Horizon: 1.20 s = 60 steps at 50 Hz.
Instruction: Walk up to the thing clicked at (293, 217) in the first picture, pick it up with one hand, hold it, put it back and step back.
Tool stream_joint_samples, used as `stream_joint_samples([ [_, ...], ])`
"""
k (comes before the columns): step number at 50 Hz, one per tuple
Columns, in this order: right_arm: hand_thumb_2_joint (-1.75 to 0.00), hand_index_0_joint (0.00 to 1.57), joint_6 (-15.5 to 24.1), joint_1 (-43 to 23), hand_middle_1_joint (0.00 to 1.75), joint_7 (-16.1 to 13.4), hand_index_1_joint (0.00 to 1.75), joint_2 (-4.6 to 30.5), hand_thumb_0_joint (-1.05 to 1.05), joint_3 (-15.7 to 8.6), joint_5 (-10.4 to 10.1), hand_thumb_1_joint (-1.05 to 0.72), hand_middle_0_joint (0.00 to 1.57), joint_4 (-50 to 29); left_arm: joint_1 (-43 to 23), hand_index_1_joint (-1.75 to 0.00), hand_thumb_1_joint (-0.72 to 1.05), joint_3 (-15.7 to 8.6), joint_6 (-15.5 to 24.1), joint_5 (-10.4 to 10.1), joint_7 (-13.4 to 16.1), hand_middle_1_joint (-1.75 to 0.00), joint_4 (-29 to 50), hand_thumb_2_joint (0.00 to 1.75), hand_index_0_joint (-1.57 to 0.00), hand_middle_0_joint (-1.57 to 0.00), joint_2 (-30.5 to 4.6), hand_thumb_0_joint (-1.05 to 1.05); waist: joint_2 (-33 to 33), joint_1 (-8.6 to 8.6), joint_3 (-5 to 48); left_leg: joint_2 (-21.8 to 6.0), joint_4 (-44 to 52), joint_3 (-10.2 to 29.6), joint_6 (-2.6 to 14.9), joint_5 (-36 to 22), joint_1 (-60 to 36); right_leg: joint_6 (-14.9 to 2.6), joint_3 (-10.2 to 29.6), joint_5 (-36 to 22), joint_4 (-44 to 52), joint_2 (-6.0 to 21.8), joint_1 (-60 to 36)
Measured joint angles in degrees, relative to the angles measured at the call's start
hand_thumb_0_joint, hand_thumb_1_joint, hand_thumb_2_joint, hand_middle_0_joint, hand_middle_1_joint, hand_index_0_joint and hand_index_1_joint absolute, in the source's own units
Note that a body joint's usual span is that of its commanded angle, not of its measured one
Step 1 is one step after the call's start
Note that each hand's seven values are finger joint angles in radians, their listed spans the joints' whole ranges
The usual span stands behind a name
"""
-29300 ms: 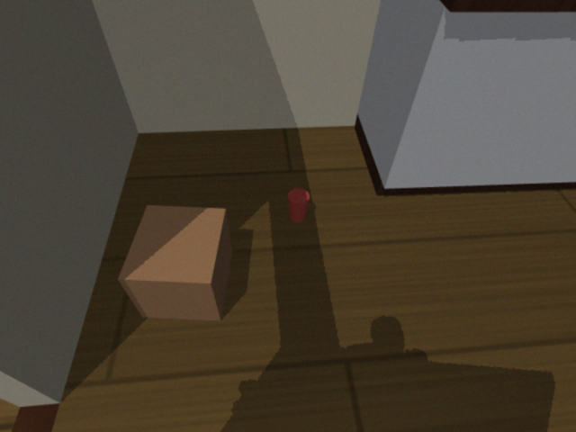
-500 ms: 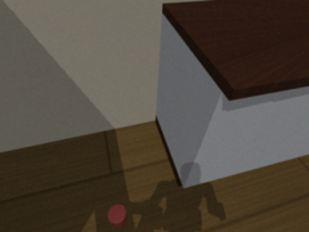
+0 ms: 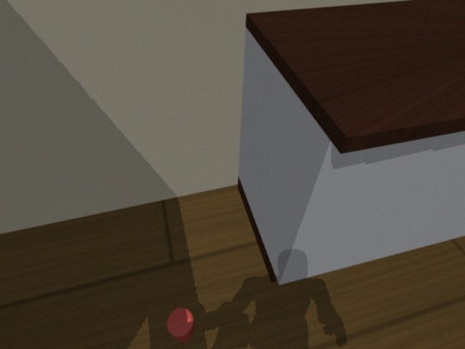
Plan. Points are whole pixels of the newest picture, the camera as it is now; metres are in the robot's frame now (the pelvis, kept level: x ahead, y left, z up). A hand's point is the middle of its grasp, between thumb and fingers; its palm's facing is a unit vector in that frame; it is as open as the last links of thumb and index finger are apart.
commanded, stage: stand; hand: left
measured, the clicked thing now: (182, 327) +0.34 +0.19 -0.71
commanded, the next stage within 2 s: step back in 1.26 s
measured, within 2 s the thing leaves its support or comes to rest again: neither
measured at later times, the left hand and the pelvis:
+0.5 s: hand out of the picture +0.08 +0.24 -0.16, palm faces -0.03 -0.94 -0.33, open 7.4 cm; pelvis +0.01 +0.00 +0.00, yaw -1 degrees
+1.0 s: hand out of the picture +0.09 +0.24 -0.16, palm faces -0.04 -0.94 -0.34, open 7.4 cm; pelvis +0.02 -0.01 +0.00, yaw -1 degrees
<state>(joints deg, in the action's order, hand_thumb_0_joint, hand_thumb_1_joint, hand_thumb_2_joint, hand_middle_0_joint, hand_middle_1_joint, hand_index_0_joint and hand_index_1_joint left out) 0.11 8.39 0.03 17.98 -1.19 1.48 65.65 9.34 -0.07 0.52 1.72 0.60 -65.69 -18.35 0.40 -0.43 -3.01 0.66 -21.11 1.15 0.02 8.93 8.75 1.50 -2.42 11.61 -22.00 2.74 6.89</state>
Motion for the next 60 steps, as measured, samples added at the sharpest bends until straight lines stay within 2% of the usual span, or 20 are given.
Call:
stream_joint_samples([
  [28, -0.90, 0.20, 0.4, -2.0, 0.30, -0.1, 0.30, 0.6, 0.00, 0.8, -0.3, -0.90, 0.20, 0.7, -3.2, -0.30, 0.90, -0.1, 0.2, -0.4, -0.3, -0.30, -0.8, 0.90, -0.20, -0.21, -0.2, 0.01, -0.4, 0.57, 0.3, -0.6, 2.9, -0.4, -0.40, -0.4, -1.8, -0.29, 0.4, -0.6, 2.9, -0.6, -1.5],
  [60, -0.90, 0.20, 0.5, -2.5, 0.30, 0.1, 0.30, 1.1, 0.00, 0.9, -0.4, -0.90, 0.20, 0.7, -3.0, -0.30, 0.90, 0.1, 0.3, -0.6, -0.5, -0.30, 0.2, 0.90, -0.20, -0.21, -0.7, 0.01, -0.3, 0.69, 0.5, -1.0, 3.8, -0.3, -0.91, 0.0, -2.3, -0.73, 0.3, -0.1, 3.6, -1.0, -2.0],
])
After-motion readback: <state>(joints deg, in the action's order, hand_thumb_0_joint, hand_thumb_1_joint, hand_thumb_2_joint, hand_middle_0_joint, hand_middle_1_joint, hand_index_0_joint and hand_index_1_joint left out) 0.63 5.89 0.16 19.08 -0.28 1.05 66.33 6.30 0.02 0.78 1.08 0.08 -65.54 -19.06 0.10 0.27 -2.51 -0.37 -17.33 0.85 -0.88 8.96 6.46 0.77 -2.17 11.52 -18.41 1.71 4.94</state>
